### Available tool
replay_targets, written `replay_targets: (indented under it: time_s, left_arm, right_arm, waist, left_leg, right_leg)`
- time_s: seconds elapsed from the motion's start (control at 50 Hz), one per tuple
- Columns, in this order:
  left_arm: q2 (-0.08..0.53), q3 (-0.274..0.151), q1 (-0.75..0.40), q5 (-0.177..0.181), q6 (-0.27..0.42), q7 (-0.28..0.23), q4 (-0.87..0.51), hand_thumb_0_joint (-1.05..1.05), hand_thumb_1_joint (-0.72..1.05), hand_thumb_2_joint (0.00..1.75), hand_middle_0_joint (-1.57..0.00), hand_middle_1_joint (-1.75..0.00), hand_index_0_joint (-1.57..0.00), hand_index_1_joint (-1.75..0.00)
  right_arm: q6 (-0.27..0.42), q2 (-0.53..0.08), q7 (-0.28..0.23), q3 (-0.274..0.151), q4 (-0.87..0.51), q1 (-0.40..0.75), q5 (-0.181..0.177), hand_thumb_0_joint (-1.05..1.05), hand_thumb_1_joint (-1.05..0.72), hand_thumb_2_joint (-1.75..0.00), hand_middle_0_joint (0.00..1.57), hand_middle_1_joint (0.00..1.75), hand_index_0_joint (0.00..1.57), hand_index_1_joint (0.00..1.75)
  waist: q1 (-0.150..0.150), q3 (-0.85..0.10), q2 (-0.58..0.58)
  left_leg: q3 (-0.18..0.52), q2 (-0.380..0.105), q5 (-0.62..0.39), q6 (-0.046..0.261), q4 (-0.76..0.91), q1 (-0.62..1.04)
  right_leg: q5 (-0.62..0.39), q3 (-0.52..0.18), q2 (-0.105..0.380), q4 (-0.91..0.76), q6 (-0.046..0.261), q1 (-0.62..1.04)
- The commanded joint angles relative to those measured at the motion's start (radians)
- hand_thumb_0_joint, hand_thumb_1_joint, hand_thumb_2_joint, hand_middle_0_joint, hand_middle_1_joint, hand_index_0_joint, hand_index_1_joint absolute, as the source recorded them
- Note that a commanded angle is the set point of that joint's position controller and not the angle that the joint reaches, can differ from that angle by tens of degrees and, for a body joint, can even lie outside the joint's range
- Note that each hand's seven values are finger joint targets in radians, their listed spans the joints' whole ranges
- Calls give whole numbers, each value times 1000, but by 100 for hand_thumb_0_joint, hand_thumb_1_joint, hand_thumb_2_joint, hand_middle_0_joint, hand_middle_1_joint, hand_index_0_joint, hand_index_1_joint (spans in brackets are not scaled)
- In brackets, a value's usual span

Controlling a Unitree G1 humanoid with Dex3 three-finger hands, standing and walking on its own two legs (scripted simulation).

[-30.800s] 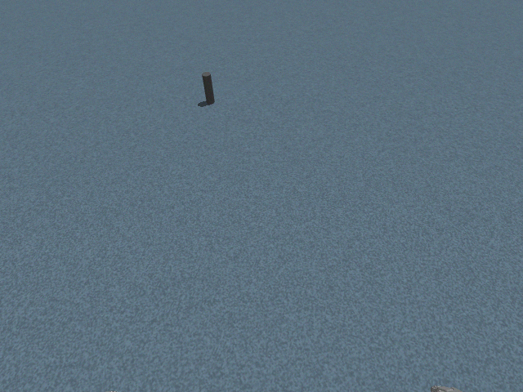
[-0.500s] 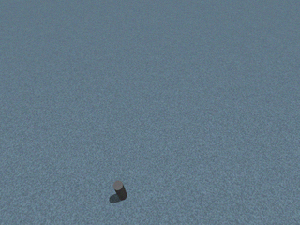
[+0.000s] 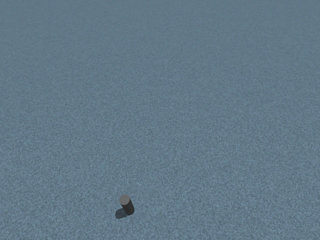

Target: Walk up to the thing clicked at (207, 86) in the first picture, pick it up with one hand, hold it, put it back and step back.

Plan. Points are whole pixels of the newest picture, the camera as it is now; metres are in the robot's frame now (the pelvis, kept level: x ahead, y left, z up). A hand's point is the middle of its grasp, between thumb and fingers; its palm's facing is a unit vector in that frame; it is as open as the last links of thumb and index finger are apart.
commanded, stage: stand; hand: left
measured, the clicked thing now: (127, 205) +0.38 +0.22 -0.68
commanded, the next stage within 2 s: step back in 0.60 s
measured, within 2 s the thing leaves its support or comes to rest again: neither
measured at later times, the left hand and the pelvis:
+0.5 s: hand out of the picture +0.07 +0.25 -0.16, palm faces -0.02 -0.94 -0.34, open 7.4 cm; pelvis +0.01 +0.00 +0.00, yaw +0 degrees
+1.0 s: hand out of the picture +0.08 +0.28 -0.17, palm faces -0.05 -0.92 -0.40, open 7.4 cm; pelvis -0.06 +0.01 -0.03, yaw +0 degrees
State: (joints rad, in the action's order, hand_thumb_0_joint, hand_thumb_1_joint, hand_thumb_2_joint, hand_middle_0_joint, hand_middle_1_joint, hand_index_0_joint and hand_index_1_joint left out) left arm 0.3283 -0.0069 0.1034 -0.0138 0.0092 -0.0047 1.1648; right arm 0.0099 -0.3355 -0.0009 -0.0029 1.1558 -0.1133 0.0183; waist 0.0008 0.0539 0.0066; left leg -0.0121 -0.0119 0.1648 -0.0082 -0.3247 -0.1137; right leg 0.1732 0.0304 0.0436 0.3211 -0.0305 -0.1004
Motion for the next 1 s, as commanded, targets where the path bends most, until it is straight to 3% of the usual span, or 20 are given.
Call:
replay_targets:
  time_s: [0.0, 0.1, 0.2, 0.36, 0.5, 0.56, 0.58, 0.64, 0.74, 0.78, 0.82, 0.84, 0.86, 0.88, 0.9, 0.92, 0.96, 0.98]
  left_arm:
    - [210, -35, -28, -3, 21, -15, -49, 0, 90, 90, -20, -30, -20, -30]
    - [207, -34, -27, -1, 22, -12, -52, 0, 90, 90, -20, -30, -20, -30]
    - [213, -36, -35, -1, 19, -12, -56, 0, 90, 90, -20, -30, -20, -30]
    - [215, -37, -31, -2, 21, -11, -65, 0, 90, 90, -20, -30, -20, -30]
    - [219, -36, -21, -2, 23, -10, -65, 0, 90, 90, -20, -30, -20, -30]
    - [219, -36, -23, 0, 25, -9, -72, 0, 90, 90, -20, -30, -20, -30]
    - [294, -80, -28, 21, 15, -12, -103, 0, 90, 90, -20, -30, -20, -30]
    - [273, -87, -11, 25, 6, -19, -150, 0, 90, 90, -20, -30, -20, -30]
    - [254, -83, -15, 10, -17, -15, -218, 0, 90, 90, -20, -30, -20, -30]
    - [265, -86, -9, 5, -20, -13, -233, 0, 90, 90, -20, -30, -20, -30]
    - [302, -100, -5, 1, -23, -11, -254, 0, 90, 90, -20, -30, -20, -30]
    - [330, -108, -14, -3, -24, -12, -264, 0, 90, 90, -20, -30, -20, -30]
    - [360, -118, -54, -13, -22, -15, -286, 0, 90, 90, -20, -30, -20, -30]
    - [382, -124, -81, -27, -18, -17, -310, 0, 90, 90, -20, -30, -20, -30]
    - [370, -125, -111, -28, -16, -21, -328, 0, 90, 90, -20, -30, -20, -30]
    - [352, -120, -155, -31, -16, -28, -348, 0, 90, 90, -20, -30, -20, -30]
    - [320, -110, -158, -34, -19, -30, -364, 0, 90, 90, -20, -30, -20, -30]
    - [319, -111, -141, -32, -24, -32, -374, 0, 90, 90, -20, -30, -20, -30]
  right_arm:
    - [18, -205, -16, -39, -58, 32, -3, 0, -90, -90, 20, 30, 20, 30]
    - [20, -203, -14, -36, -60, 38, -4, 0, -90, -90, 20, 30, 20, 30]
    - [17, -206, -14, -35, -59, 31, -1, 0, -90, -90, 20, 30, 20, 30]
    - [21, -207, -13, -35, -64, 29, -2, 0, -90, -90, 20, 30, 20, 30]
    - [17, -210, -10, -39, -61, 32, -3, 0, -90, -90, 20, 30, 20, 30]
    - [20, -212, -11, -38, -64, 33, -3, 0, -90, -90, 20, 30, 20, 30]
    - [0, -262, -4, -62, -86, 61, -10, 0, -90, -90, 20, 30, 20, 30]
    - [-15, -250, -2, -71, -121, 18, -24, 0, -90, -90, 20, 30, 20, 30]
    - [-37, -269, 3, -94, -194, 44, -22, 0, -90, -90, 20, 30, 20, 30]
    - [-43, -261, 4, -99, -216, 44, -22, 0, -90, -90, 20, 30, 20, 30]
    - [-52, -253, 7, -100, -239, 40, -19, 0, -90, -90, 20, 30, 20, 30]
    - [-56, -239, 10, -100, -243, 33, -18, 0, -90, -90, 20, 30, 20, 30]
    - [-64, -223, 16, -101, -248, 9, -17, 0, -90, -90, 20, 30, 20, 30]
    - [-71, -221, 17, -105, -254, -27, -11, 0, -90, -90, 20, 30, 20, 30]
    - [-74, -235, 19, -110, -258, -47, -18, 0, -90, -90, 20, 30, 20, 30]
    - [-71, -241, 19, -115, -255, -97, -26, 0, -90, -90, 20, 30, 20, 30]
    - [-57, -245, 13, -114, -244, -146, -25, 0, -90, -90, 20, 30, 20, 30]
    - [-51, -241, 12, -111, -244, -167, -14, 0, -90, -90, 20, 30, 20, 30]
  waist:
    - [1, -72, -5]
    - [4, -70, -11]
    - [-3, -53, 2]
    - [-4, -69, -1]
    - [-2, -60, -14]
    - [-2, -78, -1]
    - [0, 12, -16]
    - [-15, -99, -2]
    - [-10, -143, 34]
    - [-6, -149, 15]
    - [1, -131, -53]
    - [7, -119, -134]
    - [1, -99, -230]
    - [-4, -88, -251]
    - [-21, -72, -213]
    - [-51, -77, -217]
    - [-47, -108, -215]
    - [-46, -119, -216]
  left_leg:
    - [93, -118, -124, 24, 53, 10]
    - [93, -118, -138, 21, 54, 15]
    - [90, -115, -68, 18, 67, -6]
    - [87, -118, -110, 21, 60, 1]
    - [94, -117, -60, 20, 63, 5]
    - [86, -116, -108, 22, 54, 3]
    - [98, -95, -260, 44, -49, -58]
    - [83, -106, -357, 72, -113, -53]
    - [108, -126, -257, 125, -161, -85]
    - [102, -101, -178, 128, -224, -115]
    - [73, -39, -26, 108, -338, -157]
    - [39, 25, 101, 83, -458, -166]
    - [9, 93, 309, 59, -623, -168]
    - [66, 86, 403, 56, -751, -186]
    - [116, 70, 393, 58, -810, -175]
    - [127, 44, 384, 64, -789, -176]
    - [66, 30, 350, 50, -619, -186]
    - [57, 9, 301, 50, -438, -185]
  right_leg:
    - [-120, -81, 97, -44, 38, 15]
    - [-123, -80, 94, -46, 34, 11]
    - [-80, -89, 97, -57, 38, 3]
    - [-120, -88, 99, -48, 40, 9]
    - [-67, -88, 95, -62, 39, -8]
    - [-132, -93, 101, -58, 39, 12]
    - [-308, -104, 87, 37, 53, -57]
    - [-345, -85, 78, 130, 78, -20]
    - [-192, -85, 53, 232, 100, -92]
    - [-173, -116, 73, 239, 129, -116]
    - [-166, -194, 140, 193, 183, -159]
    - [-171, -275, 215, 117, 231, -198]
    - [-166, -357, 313, 26, 293, -263]
    - [-153, -395, 357, 9, 335, -309]
    - [-138, -351, 337, 32, 328, -348]
    - [-161, -308, 307, 74, 297, -338]
    - [-211, -243, 253, 155, 243, -254]
    - [-212, -234, 231, 206, 204, -191]
